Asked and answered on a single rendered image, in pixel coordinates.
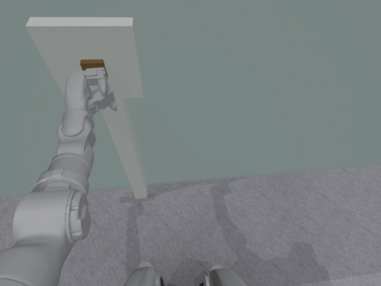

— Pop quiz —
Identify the panel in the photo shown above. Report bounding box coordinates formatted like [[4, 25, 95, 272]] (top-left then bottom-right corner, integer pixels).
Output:
[[26, 17, 147, 199]]

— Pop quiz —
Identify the robot left hand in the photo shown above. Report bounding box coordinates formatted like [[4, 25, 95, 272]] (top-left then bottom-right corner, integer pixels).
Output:
[[65, 67, 117, 118]]

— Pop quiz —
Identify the button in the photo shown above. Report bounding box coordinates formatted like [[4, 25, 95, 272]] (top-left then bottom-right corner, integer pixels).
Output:
[[80, 59, 108, 79]]

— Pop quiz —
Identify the robot left thigh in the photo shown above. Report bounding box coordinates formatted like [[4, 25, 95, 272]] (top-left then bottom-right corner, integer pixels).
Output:
[[124, 266, 161, 286]]

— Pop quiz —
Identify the robot right shin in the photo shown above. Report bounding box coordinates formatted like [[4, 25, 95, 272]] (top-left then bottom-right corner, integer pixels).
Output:
[[210, 265, 222, 271]]

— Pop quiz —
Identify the robot left upper arm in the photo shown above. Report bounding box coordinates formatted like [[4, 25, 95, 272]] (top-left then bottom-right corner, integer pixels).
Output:
[[0, 189, 91, 286]]

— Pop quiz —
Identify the left robot forearm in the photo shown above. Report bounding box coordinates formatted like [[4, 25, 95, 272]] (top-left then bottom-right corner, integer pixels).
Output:
[[13, 109, 96, 241]]

